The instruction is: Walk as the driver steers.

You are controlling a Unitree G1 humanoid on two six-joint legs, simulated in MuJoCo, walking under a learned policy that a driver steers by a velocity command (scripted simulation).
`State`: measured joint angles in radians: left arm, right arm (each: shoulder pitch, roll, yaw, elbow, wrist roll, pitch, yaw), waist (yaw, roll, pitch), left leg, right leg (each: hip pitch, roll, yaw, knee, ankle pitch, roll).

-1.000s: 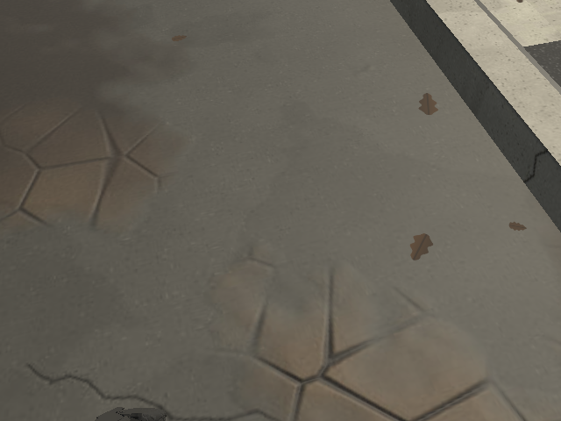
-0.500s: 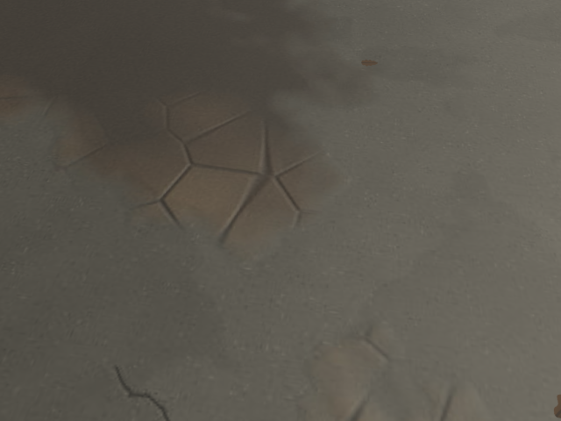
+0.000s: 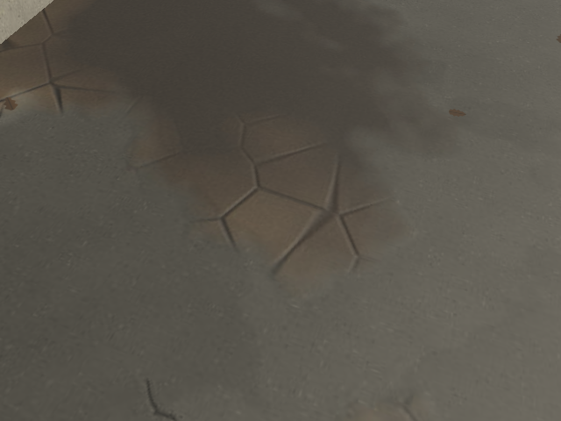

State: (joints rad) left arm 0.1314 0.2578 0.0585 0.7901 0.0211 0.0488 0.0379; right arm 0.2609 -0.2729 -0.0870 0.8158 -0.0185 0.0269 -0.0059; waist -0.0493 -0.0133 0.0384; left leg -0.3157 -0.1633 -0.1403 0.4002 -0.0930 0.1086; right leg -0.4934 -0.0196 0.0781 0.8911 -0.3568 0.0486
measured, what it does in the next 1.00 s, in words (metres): steps on the spot: right foot, then left foot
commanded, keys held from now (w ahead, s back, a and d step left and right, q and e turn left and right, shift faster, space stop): no key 0.66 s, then w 0.34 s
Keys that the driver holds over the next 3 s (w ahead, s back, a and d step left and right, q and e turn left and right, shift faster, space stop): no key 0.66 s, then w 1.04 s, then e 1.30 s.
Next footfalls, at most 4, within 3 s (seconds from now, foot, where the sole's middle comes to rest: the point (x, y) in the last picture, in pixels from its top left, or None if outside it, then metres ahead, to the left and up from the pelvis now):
0.16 right None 0.05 -0.14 -0.78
0.50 left None -0.01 0.08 -0.78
1.42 left None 0.41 0.05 -0.78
1.94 right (298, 329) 0.69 -0.07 -0.78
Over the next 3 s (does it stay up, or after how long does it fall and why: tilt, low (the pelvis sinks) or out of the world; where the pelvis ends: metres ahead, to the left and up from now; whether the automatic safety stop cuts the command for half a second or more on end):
stays up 0.59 0.03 0.00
